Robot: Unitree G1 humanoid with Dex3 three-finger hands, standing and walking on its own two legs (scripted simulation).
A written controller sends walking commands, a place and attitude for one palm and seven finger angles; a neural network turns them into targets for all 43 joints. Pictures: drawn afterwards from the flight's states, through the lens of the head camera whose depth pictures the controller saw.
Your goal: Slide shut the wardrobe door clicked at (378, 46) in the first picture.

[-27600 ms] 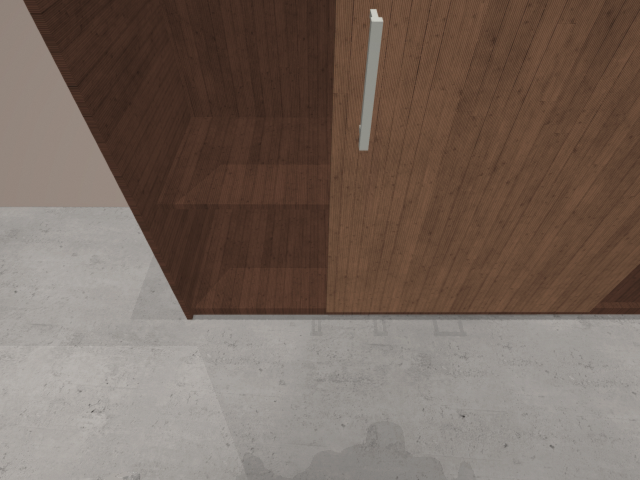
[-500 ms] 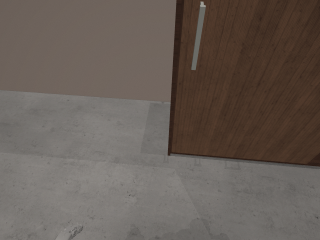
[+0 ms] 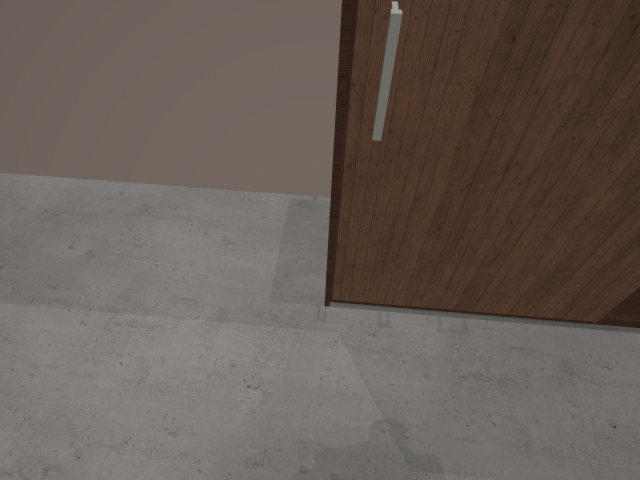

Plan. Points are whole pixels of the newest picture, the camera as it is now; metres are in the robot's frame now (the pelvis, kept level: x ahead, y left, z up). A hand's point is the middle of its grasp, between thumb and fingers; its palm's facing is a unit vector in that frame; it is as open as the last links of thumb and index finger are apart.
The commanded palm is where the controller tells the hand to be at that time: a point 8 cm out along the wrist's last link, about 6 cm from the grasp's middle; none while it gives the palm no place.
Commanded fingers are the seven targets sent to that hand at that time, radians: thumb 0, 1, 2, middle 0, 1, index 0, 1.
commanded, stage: let the arm hang, fingers relaxed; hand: right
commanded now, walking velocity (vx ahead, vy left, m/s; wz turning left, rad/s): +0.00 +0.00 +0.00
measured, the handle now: (385, 77) +0.75 -0.07 +0.12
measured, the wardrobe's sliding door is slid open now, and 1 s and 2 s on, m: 0.00 0.00 0.00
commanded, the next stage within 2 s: look to check the result in 0.34 s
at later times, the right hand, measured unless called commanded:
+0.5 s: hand out of the picture +0.04 -0.18 -0.18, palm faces -0.04 +0.98 -0.21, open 7.3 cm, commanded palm none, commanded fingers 0.00 -0.90 -0.90 0.20 0.30 0.20 0.30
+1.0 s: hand out of the picture +0.05 -0.18 -0.18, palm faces -0.04 +0.98 -0.21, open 7.3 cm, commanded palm none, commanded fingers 0.00 -0.90 -0.90 0.20 0.30 0.20 0.30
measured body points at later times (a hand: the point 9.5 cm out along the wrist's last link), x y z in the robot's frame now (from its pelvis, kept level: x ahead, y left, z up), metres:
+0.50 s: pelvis +0.01 +0.01 +0.00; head +0.04 +0.00 +0.45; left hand +0.01 +0.23 -0.16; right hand +0.04 -0.23 -0.16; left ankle +0.00 +0.14 -0.74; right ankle +0.02 -0.08 -0.74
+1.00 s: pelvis +0.02 +0.01 +0.00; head +0.04 +0.00 +0.45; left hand +0.04 +0.24 -0.15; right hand +0.05 -0.23 -0.16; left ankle +0.00 +0.14 -0.74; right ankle +0.02 -0.08 -0.74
